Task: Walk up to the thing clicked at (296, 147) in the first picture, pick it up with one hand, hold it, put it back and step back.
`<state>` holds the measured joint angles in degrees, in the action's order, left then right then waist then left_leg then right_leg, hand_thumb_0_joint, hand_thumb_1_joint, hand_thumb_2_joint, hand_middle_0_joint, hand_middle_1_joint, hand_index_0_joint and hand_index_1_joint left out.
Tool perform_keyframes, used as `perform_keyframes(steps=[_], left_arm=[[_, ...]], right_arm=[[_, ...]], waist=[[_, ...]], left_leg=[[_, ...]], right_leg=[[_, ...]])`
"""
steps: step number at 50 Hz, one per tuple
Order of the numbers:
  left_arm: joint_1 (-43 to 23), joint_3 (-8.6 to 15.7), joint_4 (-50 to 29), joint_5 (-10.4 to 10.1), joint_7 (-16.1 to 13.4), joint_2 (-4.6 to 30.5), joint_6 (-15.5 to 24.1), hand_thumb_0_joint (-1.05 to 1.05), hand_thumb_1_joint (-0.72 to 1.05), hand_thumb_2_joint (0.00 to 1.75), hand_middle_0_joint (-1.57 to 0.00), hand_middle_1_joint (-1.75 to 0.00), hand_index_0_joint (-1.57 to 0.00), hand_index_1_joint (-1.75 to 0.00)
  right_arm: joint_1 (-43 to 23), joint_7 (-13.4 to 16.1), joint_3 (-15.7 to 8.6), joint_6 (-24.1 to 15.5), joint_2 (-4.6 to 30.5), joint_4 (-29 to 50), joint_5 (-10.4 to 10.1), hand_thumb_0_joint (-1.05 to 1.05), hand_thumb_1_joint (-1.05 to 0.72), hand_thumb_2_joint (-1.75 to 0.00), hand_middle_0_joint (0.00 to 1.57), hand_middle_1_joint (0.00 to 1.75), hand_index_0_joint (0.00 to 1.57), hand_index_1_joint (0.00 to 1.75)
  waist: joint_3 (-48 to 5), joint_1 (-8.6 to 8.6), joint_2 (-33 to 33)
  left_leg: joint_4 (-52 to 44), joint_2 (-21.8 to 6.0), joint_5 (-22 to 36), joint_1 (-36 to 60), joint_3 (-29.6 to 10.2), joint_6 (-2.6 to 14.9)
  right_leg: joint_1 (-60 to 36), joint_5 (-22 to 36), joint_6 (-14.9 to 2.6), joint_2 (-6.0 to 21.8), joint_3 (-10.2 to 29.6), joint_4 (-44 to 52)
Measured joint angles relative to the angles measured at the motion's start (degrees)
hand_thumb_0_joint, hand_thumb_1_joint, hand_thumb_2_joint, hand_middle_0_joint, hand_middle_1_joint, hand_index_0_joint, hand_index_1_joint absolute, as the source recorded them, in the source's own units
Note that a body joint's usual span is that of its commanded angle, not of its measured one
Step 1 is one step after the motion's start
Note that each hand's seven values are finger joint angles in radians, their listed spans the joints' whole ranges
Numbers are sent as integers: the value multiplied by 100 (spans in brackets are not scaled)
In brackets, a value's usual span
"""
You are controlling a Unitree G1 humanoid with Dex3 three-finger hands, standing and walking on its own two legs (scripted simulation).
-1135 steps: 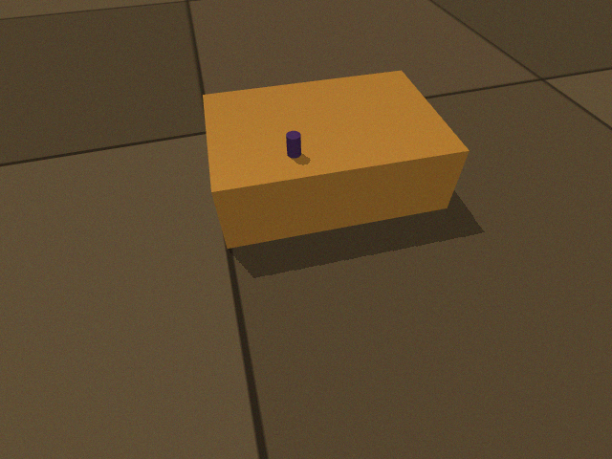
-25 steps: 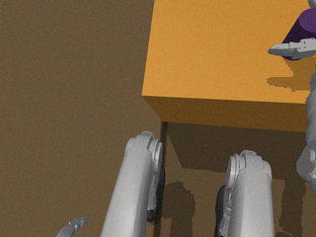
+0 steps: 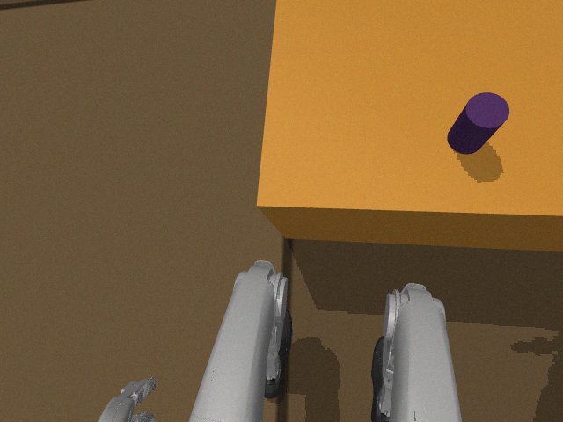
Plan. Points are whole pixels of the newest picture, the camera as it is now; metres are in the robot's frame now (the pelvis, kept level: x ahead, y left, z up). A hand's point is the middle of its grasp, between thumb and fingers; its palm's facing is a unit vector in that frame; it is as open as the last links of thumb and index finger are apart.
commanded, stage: home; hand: right
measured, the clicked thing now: (475, 125) +0.55 -0.20 -0.12
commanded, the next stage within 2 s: none
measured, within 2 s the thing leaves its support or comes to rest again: neither
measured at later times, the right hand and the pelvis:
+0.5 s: hand out of the picture +0.44 -0.31 +0.12, palm faces +0.24 +0.89 -0.40, open 17.4 cm; pelvis +0.05 -0.01 +0.18, yaw +0 degrees
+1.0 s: hand out of the picture +0.25 -0.18 +0.17, palm faces +0.17 +0.95 -0.27, open 17.4 cm; pelvis +0.08 +0.01 +0.24, yaw -3 degrees
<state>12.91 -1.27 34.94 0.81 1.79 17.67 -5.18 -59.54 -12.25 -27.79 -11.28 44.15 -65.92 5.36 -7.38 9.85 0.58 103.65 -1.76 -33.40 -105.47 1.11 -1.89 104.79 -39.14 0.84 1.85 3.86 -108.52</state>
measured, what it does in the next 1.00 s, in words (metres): rises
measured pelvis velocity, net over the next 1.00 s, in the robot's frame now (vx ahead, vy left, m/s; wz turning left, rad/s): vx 0.08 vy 0.01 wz -0.05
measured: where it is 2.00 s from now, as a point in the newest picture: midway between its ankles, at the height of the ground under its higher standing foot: (327, 384)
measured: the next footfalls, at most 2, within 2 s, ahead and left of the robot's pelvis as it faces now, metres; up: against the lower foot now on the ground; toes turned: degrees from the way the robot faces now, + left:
none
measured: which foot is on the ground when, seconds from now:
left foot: down 0.00-1.00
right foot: down 0.00-1.00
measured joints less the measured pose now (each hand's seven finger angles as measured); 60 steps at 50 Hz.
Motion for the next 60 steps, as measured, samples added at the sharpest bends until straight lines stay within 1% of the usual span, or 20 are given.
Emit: perform_keyframes(steps=[2,4,5,7,12,15,18,20,22,27,31,36,40,46,49,52,54,56,60], left_arm=[[7,-14,-85,-22,56,2,-95,0,89,90,-21,-30,-21,-31],[33,-33,-179,-38,90,-1,-176,0,88,90,-21,-30,-21,-31],[60,-31,-216,-44,95,-15,-201,0,88,90,-21,-30,-21,-31],[94,-39,-228,-51,63,-54,-246,0,89,90,-21,-30,-21,-31],[154,-109,-95,-42,-22,-181,-250,0,90,90,-20,-30,-21,-30],[256,-111,-50,-59,-58,-215,-217,0,90,90,-20,-29,-21,-30],[333,-70,11,-100,-105,-224,-197,0,90,90,-20,-29,-21,-30],[388,-28,4,-136,-139,-224,-202,0,90,89,-20,-29,-21,-30],[452,12,-19,-183,-174,-218,-212,0,90,89,-20,-29,-21,-29],[547,28,-61,-309,-315,-239,-209,0,90,89,-20,-29,-21,-29],[531,-14,-71,-355,-516,-328,-112,0,90,89,-20,-29,-21,-29],[453,-59,-122,-328,-743,-423,56,0,90,89,-20,-29,-21,-29],[314,-33,-157,-305,-840,-473,181,1,90,89,-20,-29,-21,-29],[63,11,-268,-329,-886,-533,306,1,90,89,-20,-29,-21,-29],[-30,0,-373,-335,-925,-565,378,1,90,89,-20,-29,-21,-29],[-107,-25,-466,-322,-973,-579,475,1,90,89,-20,-29,-21,-29],[-141,-34,-526,-302,-1011,-581,543,1,90,89,-20,-29,-21,-29],[-163,-41,-574,-280,-1050,-574,613,1,90,89,-20,-29,-21,-29],[-158,-32,-614,-225,-1103,-542,755,1,90,89,-20,-29,-21,-29]], right_arm=[[159,144,17,217,-47,172,199,-1,48,-6,7,5,7,5],[427,295,-90,388,-73,392,367,-1,50,-6,6,5,6,5],[554,386,-112,446,-73,470,409,-1,51,-6,6,5,6,5],[730,589,-85,496,-40,473,434,-1,52,-5,6,5,6,5],[873,1077,7,625,57,43,461,-1,52,-6,6,5,6,6],[1045,1254,170,675,-22,-77,373,-1,53,-6,6,5,6,6],[1354,1369,379,732,-215,-119,247,-1,54,-6,6,5,6,6],[1700,1416,516,816,-419,6,146,-1,54,-6,6,5,6,6],[2139,1452,691,907,-707,248,20,-1,54,-6,6,5,5,6],[3516,1572,1105,1175,-1610,1383,-268,-1,54,-6,6,5,6,6],[4508,1778,1408,1292,-2146,2254,-443,-1,54,-6,6,5,6,6],[5405,1991,1743,1391,-2498,2973,-612,-1,53,-6,7,5,6,6],[6021,2082,2034,1501,-2716,3497,-704,-1,53,-7,6,5,6,6],[7146,2056,2583,1741,-3100,4520,-784,-1,53,-7,6,5,6,6],[7745,2021,2809,1880,-3265,5093,-796,-1,53,-7,6,5,6,6],[8155,1994,2925,1984,-3369,5477,-795,-1,53,-7,6,5,6,6],[8310,1982,2936,2062,-3393,5662,-795,-1,53,-6,6,5,6,6],[8380,1982,2911,2107,-3373,5803,-785,-1,53,-6,6,5,6,6],[8349,2001,2810,2176,-3321,5898,-746,-1,54,-6,6,5,6,6]], waist=[[63,-29,-17],[60,-37,-3],[45,-44,-3],[39,-71,-16],[23,-144,-23],[-7,-203,11],[-11,-250,46],[9,-271,57],[37,-305,61],[93,-367,28],[146,-420,-47],[163,-545,-25],[157,-659,98],[138,-835,252],[147,-904,247],[192,-961,187],[235,-991,138],[291,-1010,88],[354,-994,59]], left_leg=[[-270,18,62,265,27,-3],[-559,45,116,554,57,-4],[-703,58,136,713,63,-2],[-1002,86,175,1088,74,2],[-1849,125,338,2043,134,17],[-2363,130,445,2608,169,22],[-2856,141,555,3170,184,19],[-3176,149,635,3536,174,19],[-3500,155,721,3902,158,17],[-4271,158,910,4835,132,19],[-4769,152,1009,5559,132,39],[-5208,128,1069,6296,157,63],[-5417,93,1072,6745,163,68],[-5578,61,1055,7201,122,76],[-5608,59,1037,7354,131,90],[-5599,56,1018,7445,168,119],[-5577,55,1008,7472,201,141],[-5554,52,1002,7488,231,160],[-5520,50,1006,7481,266,184]], right_leg=[[-247,53,-2,26,8,244],[-520,93,-2,60,17,505],[-679,107,-2,78,13,642],[-1054,135,-1,114,1,932],[-1973,298,1,166,5,1745],[-2504,411,1,175,8,2233],[-3041,518,-9,188,-6,2698],[-3404,593,-13,198,-35,3009],[-3771,676,-19,204,-71,3331],[-4709,876,-23,207,-141,4113],[-5445,1004,-1,200,-169,4652],[-6194,1119,29,176,-170,5157],[-6664,1174,37,140,-179,5437],[-7194,1229,52,111,-235,5738],[-7368,1246,68,109,-230,5823],[-7463,1265,98,107,-193,5856],[-7486,1278,120,107,-159,5854],[-7497,1293,139,104,-127,5848],[-7482,1318,163,102,-89,5828]])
